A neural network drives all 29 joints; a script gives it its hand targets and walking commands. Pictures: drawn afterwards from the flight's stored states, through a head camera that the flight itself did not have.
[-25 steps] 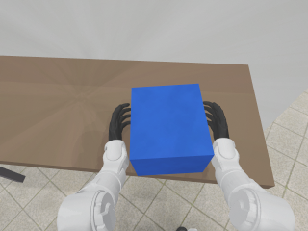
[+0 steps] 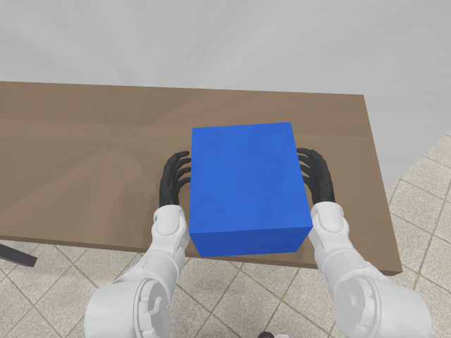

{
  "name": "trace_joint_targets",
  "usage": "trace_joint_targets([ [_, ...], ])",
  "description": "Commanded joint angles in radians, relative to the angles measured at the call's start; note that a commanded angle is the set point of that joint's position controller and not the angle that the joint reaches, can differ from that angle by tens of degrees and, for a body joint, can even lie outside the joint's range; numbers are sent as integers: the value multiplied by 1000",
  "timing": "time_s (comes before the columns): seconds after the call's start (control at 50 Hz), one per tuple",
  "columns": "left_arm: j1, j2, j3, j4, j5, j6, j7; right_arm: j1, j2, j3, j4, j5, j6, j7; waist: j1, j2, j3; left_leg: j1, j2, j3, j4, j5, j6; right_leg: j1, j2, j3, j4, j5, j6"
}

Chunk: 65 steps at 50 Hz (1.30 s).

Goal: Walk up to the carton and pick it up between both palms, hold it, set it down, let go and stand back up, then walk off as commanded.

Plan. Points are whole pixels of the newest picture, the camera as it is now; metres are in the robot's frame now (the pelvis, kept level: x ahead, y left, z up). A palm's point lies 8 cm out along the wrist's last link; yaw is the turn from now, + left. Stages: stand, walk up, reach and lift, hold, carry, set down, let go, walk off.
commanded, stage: reach and lift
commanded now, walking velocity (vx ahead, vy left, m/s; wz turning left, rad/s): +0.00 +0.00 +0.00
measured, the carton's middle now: (244, 191) +0.41 -0.01 -0.03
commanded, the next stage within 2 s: none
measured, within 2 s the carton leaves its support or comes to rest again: leaves its support in 0.22 s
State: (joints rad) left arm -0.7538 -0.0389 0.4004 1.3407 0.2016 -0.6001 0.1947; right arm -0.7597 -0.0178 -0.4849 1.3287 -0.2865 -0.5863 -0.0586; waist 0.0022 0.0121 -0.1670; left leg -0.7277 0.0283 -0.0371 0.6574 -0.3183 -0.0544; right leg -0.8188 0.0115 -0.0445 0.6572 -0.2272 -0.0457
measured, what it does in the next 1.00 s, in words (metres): stands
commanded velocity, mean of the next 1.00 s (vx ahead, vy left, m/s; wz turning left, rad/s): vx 0.00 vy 0.00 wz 0.00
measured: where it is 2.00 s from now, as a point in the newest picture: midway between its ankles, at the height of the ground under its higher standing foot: outside the picture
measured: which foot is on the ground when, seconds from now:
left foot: down 0.00-1.00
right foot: down 0.00-1.00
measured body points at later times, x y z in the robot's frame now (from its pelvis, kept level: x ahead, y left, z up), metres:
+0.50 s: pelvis -0.01 +0.00 +0.00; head +0.09 -0.01 +0.44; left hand +0.39 +0.14 +0.00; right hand +0.40 -0.14 +0.01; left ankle -0.02 +0.16 -0.71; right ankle +0.03 -0.09 -0.71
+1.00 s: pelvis -0.02 +0.01 +0.00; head +0.02 +0.00 +0.45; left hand +0.38 +0.15 +0.04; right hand +0.40 -0.13 +0.06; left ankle -0.02 +0.16 -0.71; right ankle +0.03 -0.09 -0.71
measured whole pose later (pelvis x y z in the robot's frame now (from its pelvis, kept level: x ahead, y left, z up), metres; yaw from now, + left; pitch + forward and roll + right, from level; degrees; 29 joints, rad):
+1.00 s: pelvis -0.02 +0.01 +0.00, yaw +0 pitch +19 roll +0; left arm -0.71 -0.01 0.22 1.26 -0.01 -0.44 0.22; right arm -0.76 -0.05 -0.17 1.26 -0.19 -0.38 -0.16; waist 0.00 0.02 -0.29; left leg -0.70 0.03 -0.04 0.66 -0.29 -0.05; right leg -0.76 0.01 -0.05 0.61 -0.18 -0.04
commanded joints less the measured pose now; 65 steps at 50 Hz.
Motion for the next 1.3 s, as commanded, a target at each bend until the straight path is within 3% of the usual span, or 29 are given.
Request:
trace_joint_targets([
  [0.0,-388,-535,-198,-79,112,-49,-126,-467,584,290,13,-214,-57,104,58,-41,-556,-42,-35,129,-52,273,-4,675,0,1,-29,485,40],
  [0.14,-445,-558,-233,-97,101,-74,-118,-517,560,295,-10,-212,-109,96,24,-28,-664,48,-26,117,-38,362,-17,627,10,-22,-43,554,30],
  [0.18,-434,-530,-219,-98,107,-80,-113,-532,555,305,18,-207,-117,98,57,-21,-637,47,-29,131,-43,350,-15,613,11,-21,-57,504,35],
  [0.26,-404,-559,-265,-80,75,-82,-116,-502,510,303,28,-224,-125,93,25,-62,-643,42,-29,121,-60,329,-9,637,13,-27,-58,548,34],
  [0.28,-438,-545,-259,-127,86,-93,-113,-480,546,342,24,-199,-131,96,43,-51,-650,50,-32,122,-66,346,-9,677,12,-19,-57,584,42],
  [0.38,-458,-601,-318,-168,52,-76,-97,-548,500,300,29,-211,-145,103,31,7,-693,111,-16,110,-64,344,-25,555,32,-50,-80,448,8],
  [0.42,-480,-591,-316,-158,54,-77,-100,-551,511,318,27,-221,-142,97,34,-40,-691,102,-18,114,-65,330,-16,556,30,-43,-85,447,18],
  [0.48,-469,-595,-329,-176,57,-48,-105,-488,525,329,45,-216,-100,100,36,-5,-660,110,-17,123,-92,307,-10,567,25,-33,-92,418,17],
  [0.54,-457,-543,-299,-113,51,-5,-116,-477,524,332,6,-217,-44,100,44,-34,-591,91,-24,128,-126,205,8,578,15,-17,-120,334,26],
  [0.58,-506,-562,-309,-124,49,-3,-118,-529,549,326,-12,-195,-48,90,24,-20,-600,101,-26,115,-109,228,1,593,18,-20,-106,380,32],
  [0.66,-472,-594,-369,-119,5,31,-113,-504,599,426,-37,-136,13,83,30,-10,-610,96,-32,101,-111,240,5,637,25,-9,-94,420,36],
  [0.68,-512,-640,-443,-219,-38,8,-105,-513,627,485,-90,-113,-3,89,28,33,-751,102,-30,99,-88,342,-7,651,28,-1,-78,518,26],
  [0.72,-603,-631,-432,-248,-53,10,-105,-593,654,502,-116,-97,13,76,20,-8,-755,88,-37,89,-84,306,3,677,29,-2,-63,496,40],
  [0.74,-629,-647,-472,-250,-81,21,-106,-597,669,507,-116,-79,23,74,-9,8,-758,85,-38,86,-74,277,4,669,21,6,-63,480,32],
  [0.8,-652,-674,-501,-288,-115,13,-100,-669,780,617,-257,-4,48,64,18,-18,-861,45,-46,82,-54,297,9,729,23,28,-51,506,46],
  [0.86,-656,-687,-533,-316,-106,55,-109,-547,801,641,-189,70,135,47,-17,15,-712,92,-52,60,-86,294,-1,812,17,42,-69,518,58],
  [0.92,-684,-737,-558,-387,-114,117,-113,-585,802,671,-276,131,193,33,-27,34,-679,177,-44,46,-117,312,-9,803,25,38,-109,480,57],
  [0.94,-615,-733,-545,-290,-106,153,-124,-602,774,655,-304,145,223,30,-39,7,-598,173,-49,39,-126,267,-7,809,27,25,-133,437,57],
  [0.96,-723,-750,-590,-406,-127,165,-122,-635,780,651,-358,165,223,30,-60,38,-665,225,-45,32,-123,301,-16,791,31,19,-133,434,51],
  [0.98,-731,-752,-571,-387,-132,193,-128,-642,770,626,-382,157,253,26,-75,19,-621,229,-51,33,-128,263,-17,785,29,11,-150,379,47],
  [1.04,-814,-748,-619,-521,-179,236,-117,-682,840,714,-437,242,333,26,-44,46,-625,215,-59,28,-177,227,-11,841,9,44,-197,314,50],
  [1.06,-769,-761,-630,-488,-192,264,-119,-717,846,700,-497,259,359,16,-78,28,-602,233,-61,18,-187,216,-6,868,9,41,-207,334,52],
  [1.1,-800,-734,-581,-483,-166,335,-127,-689,832,671,-424,282,437,19,-78,12,-451,261,-56,12,-228,117,8,829,7,40,-246,188,51],
  [1.12,-814,-771,-598,-481,-179,354,-125,-709,797,637,-444,282,451,16,-111,16,-440,287,-52,-3,-244,124,0,817,14,30,-262,186,42],
  [1.14,-863,-726,-558,-433,-158,387,-135,-713,783,569,-363,248,488,18,-126,13,-391,290,-50,-3,-270,22,13,772,11,25,-300,46,41],
  [1.16,-854,-732,-563,-459,-161,413,-132,-701,767,557,-378,256,504,31,-115,42,-377,302,-52,2,-270,24,13,749,12,25,-295,8,34],
  [1.2,-916,-723,-561,-501,-170,451,-127,-760,735,504,-394,271,528,42,-149,68,-314,347,-51,2,-286,1,9,727,15,7,-301,-14,29],
  [1.24,-863,-736,-541,-484,-170,508,-128,-804,732,518,-436,290,559,54,-116,43,-272,364,-44,3,-303,21,7,773,25,1,-308,7,24],
  [1.28,-821,-769,-585,-526,-186,556,-130,-785,705,518,-475,302,584,58,-142,71,-319,393,-32,-30,-321,45,-2,803,31,-4,-311,88,15],
])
